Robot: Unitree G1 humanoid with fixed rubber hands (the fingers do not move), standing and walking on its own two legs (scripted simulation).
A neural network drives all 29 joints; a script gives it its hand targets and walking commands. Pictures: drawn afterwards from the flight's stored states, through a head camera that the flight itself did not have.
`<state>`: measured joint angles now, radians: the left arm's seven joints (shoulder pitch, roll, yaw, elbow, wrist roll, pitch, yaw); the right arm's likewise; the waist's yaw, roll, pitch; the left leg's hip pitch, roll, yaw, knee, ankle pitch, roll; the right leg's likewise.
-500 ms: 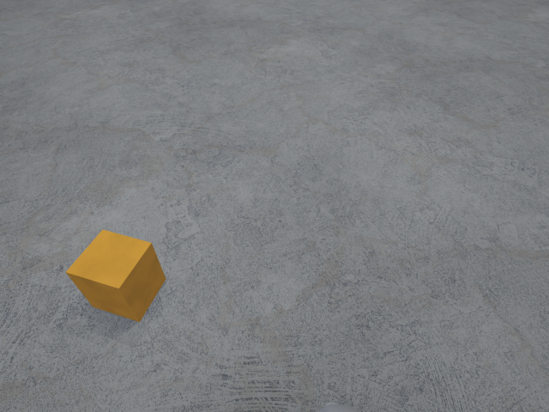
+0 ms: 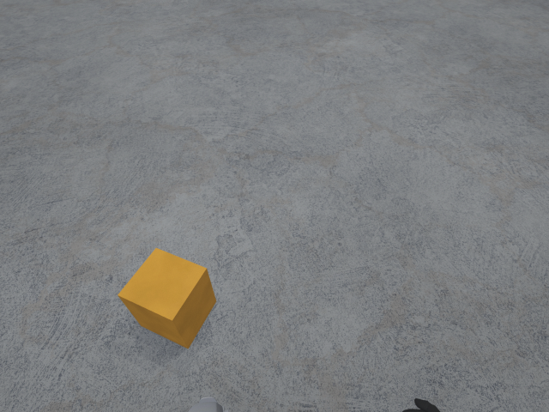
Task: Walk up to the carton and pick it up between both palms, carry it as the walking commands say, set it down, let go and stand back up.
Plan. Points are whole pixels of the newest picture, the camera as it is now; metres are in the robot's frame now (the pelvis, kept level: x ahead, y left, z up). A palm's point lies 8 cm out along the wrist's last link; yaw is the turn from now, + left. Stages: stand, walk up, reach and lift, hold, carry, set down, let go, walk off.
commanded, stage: walk up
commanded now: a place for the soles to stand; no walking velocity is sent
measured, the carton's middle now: (172, 298) +0.61 +0.38 -0.63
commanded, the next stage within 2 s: none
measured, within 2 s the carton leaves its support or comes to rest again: neither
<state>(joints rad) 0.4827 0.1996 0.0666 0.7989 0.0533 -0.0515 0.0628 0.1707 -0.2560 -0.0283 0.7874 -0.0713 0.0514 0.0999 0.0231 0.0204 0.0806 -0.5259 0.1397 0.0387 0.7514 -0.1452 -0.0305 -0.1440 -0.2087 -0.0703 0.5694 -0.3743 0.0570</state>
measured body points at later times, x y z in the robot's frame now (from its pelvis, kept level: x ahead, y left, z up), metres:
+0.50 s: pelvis +0.13 +0.15 -0.01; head +0.14 +0.12 +0.44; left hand +0.22 +0.39 -0.12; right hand +0.20 -0.11 -0.15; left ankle +0.19 +0.29 -0.66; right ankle +0.17 -0.01 -0.72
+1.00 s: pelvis +0.20 +0.34 -0.01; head +0.22 +0.32 +0.44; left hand +0.32 +0.58 -0.11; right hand +0.30 +0.10 -0.15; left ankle +0.25 +0.44 -0.68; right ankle +0.24 +0.18 -0.72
